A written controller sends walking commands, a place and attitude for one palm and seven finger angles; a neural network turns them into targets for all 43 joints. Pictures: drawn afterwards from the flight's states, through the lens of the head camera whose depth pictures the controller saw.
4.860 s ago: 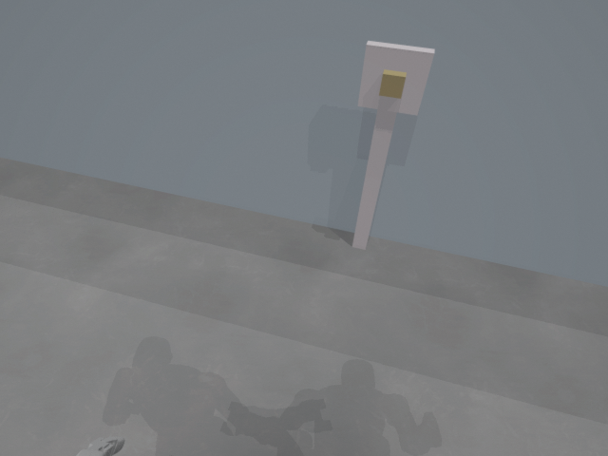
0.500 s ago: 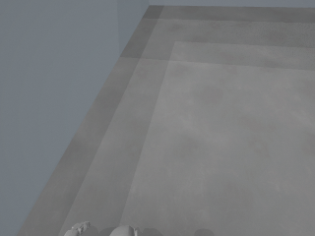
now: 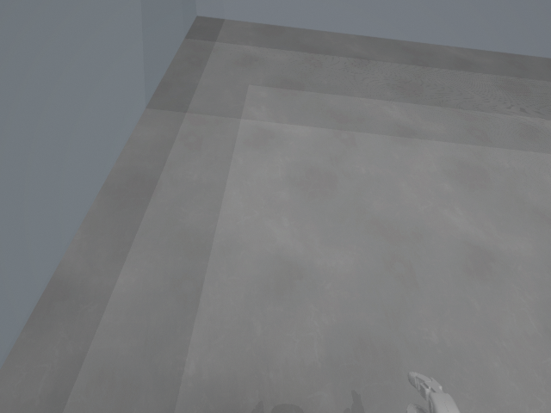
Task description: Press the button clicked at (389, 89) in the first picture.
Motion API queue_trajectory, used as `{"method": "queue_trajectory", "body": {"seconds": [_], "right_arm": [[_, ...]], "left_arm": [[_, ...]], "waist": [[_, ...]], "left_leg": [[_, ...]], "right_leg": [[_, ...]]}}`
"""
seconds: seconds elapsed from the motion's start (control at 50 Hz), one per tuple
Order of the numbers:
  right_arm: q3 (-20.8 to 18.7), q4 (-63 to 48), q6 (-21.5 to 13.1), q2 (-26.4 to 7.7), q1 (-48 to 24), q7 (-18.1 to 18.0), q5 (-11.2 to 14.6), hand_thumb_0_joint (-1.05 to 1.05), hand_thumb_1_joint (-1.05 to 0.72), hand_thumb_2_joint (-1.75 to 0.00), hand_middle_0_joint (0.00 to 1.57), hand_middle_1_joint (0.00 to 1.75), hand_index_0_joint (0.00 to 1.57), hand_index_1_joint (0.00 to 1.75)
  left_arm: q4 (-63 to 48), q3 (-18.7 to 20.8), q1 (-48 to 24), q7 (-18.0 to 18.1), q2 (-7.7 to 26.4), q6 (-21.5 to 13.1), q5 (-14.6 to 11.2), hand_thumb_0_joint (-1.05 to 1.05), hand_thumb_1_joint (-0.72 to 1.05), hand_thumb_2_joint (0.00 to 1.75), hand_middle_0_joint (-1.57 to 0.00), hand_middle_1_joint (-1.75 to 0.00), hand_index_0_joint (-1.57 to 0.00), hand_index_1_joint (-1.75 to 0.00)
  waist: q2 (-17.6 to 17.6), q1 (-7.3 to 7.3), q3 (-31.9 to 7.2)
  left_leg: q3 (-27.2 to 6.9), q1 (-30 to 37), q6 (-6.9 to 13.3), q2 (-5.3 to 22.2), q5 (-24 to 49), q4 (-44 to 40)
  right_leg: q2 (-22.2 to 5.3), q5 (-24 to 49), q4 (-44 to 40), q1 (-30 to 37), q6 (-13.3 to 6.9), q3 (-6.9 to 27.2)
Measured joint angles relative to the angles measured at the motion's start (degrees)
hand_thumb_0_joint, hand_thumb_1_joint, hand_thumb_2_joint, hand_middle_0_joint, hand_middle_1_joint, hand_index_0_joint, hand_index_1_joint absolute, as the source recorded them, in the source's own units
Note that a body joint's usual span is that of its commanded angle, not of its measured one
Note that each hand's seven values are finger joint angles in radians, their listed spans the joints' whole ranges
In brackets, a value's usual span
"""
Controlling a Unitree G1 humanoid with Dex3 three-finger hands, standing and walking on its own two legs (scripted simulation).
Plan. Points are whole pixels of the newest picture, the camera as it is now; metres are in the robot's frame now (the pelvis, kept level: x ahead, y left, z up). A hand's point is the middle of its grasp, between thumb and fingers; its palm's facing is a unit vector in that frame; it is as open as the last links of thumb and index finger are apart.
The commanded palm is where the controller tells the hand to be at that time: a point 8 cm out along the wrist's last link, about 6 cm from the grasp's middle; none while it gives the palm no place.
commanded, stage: walk to a spot facing it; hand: left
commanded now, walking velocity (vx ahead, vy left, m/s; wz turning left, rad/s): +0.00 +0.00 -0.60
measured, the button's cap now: out of the picture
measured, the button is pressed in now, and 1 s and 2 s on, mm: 0 0 0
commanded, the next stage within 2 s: turn to face it in 0.54 s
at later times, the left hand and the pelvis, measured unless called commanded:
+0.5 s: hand (211, 328) +0.27 +0.15 -0.16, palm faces -0.35 -0.92 -0.19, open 7.4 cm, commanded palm none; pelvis +0.09 +0.01 +0.00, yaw -19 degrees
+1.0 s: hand (226, 320) +0.30 +0.13 -0.17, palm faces -0.27 -0.95 -0.18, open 7.3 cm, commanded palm none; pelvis +0.16 -0.01 -0.01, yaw -18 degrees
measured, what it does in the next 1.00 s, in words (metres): walks ahead, turning right: right foot, then left foot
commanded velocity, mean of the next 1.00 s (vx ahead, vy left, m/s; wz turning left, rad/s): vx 0.00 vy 0.00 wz -0.13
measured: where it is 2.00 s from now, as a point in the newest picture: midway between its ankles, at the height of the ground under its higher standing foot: outside the picture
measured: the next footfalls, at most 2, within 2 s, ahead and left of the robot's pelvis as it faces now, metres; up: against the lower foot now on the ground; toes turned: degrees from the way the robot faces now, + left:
right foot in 0.56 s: +0.11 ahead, -0.12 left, +0.00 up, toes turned -28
left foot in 0.98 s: +0.26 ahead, +0.06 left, +0.00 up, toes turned -12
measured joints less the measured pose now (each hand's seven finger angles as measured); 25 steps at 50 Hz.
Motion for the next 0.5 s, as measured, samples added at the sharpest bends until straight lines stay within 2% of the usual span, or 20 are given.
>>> {"method": "queue_trajectory", "body": {"seconds": [0.04,0.1,0.2,0.3,0.38,0.5], "right_arm": [[0.74,-0.16,0.11,0.91,0.80,-0.06,-0.19,0.00,-0.90,-0.90,0.20,0.30,0.20,0.29],[1.43,0.64,0.33,2.28,3.14,-0.52,-0.18,0.00,-0.90,-0.90,0.21,0.30,0.20,0.29],[0.92,3.38,0.10,3.14,7.47,-1.75,0.34,0.00,-0.92,-0.90,0.21,0.30,0.20,0.30],[0.19,5.99,0.56,2.15,11.44,-1.96,0.14,0.00,-0.92,-0.90,0.21,0.30,0.20,0.29],[-0.17,7.59,1.02,2.01,14.04,-1.85,-0.18,0.00,-0.92,-0.90,0.20,0.30,0.20,0.29],[-0.70,9.04,1.71,1.87,15.94,-1.25,-0.63,0.00,-0.91,-0.90,0.20,0.30,0.20,0.29]], "left_arm": [[0.49,0.52,-0.70,-0.30,0.71,0.77,0.39,0.01,0.91,0.90,-0.20,-0.29,-0.20,-0.30],[-0.09,1.28,-2.68,-1.04,2.13,1.31,0.94,0.01,0.91,0.90,-0.20,-0.29,-0.20,-0.30],[-2.86,2.06,-7.02,-0.73,3.53,1.54,0.85,0.01,0.92,0.90,-0.20,-0.29,-0.20,-0.29],[-4.28,2.13,-10.97,-0.47,3.37,2.47,0.95,0.01,0.92,0.90,-0.20,-0.29,-0.19,-0.29],[-5.02,1.58,-14.13,-0.61,2.51,3.14,0.95,0.01,0.92,0.90,-0.19,-0.29,-0.19,-0.29],[-6.56,0.18,-18.68,-0.82,0.35,2.95,0.93,0.01,0.92,0.90,-0.20,-0.29,-0.19,-0.29]], "waist": [[-0.34,-0.09,0.11],[-0.48,-1.02,0.15],[-0.23,-2.44,1.13],[0.16,-4.15,1.46],[0.28,-5.63,1.88],[1.72,-7.91,3.44]], "left_leg": [[2.19,1.82,2.12,0.84,-2.52,0.31],[4.32,5.45,2.62,1.75,-2.66,-3.68],[7.41,9.27,2.93,2.48,-2.30,-8.03],[11.03,11.23,3.03,2.88,-4.47,-8.07],[14.07,12.31,2.80,3.05,-6.67,-7.00],[18.86,13.32,1.13,4.53,-10.82,-3.38]], "right_leg": [[-1.05,-2.45,12.56,-5.29,0.63,-3.98],[-3.60,1.90,23.36,-11.63,1.82,-8.67],[-5.85,7.81,29.61,-18.07,3.54,-9.65],[-6.77,10.09,28.47,-19.41,4.39,-10.30],[-7.46,9.64,23.40,-17.92,4.43,-12.16],[-7.24,4.89,9.89,-12.90,2.62,-15.65]]}}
